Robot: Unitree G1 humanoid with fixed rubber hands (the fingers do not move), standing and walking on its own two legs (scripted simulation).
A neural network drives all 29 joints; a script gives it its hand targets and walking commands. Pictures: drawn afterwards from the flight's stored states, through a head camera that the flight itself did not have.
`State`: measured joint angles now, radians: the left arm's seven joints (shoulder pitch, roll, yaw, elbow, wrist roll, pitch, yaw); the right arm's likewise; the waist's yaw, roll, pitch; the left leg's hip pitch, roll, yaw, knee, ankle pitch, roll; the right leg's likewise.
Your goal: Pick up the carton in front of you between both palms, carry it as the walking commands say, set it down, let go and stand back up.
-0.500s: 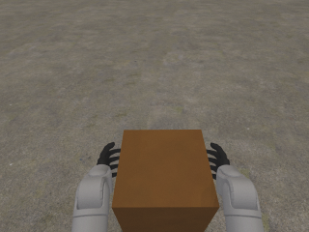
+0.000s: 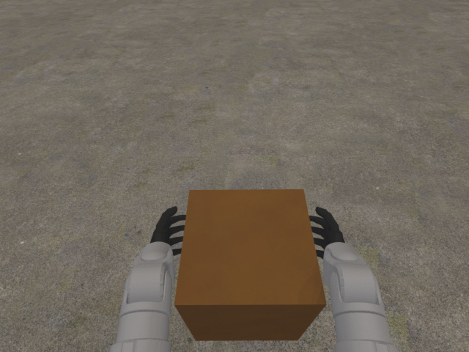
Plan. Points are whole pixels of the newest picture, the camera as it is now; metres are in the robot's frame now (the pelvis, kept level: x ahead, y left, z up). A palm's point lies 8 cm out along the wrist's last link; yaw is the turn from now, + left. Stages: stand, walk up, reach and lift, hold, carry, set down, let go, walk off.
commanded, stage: carry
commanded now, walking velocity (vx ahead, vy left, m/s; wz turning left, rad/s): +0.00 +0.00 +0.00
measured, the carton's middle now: (246, 269) +0.29 +0.00 -0.03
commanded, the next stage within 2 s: hold in 0.82 s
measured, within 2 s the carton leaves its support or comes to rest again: neither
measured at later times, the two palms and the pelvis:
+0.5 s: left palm (158, 261) +0.26 +0.15 +0.04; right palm (335, 262) +0.26 -0.15 +0.04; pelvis -0.02 +0.00 +0.00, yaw +0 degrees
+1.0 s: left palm (146, 279) +0.23 +0.17 +0.04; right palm (329, 271) +0.25 -0.13 +0.04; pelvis -0.04 +0.00 +0.01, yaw +4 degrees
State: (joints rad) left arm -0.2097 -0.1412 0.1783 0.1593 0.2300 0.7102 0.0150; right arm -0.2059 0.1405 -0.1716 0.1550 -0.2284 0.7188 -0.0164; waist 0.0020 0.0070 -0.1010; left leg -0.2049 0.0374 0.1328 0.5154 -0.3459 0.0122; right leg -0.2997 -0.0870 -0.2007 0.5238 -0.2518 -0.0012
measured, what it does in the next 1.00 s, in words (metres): stands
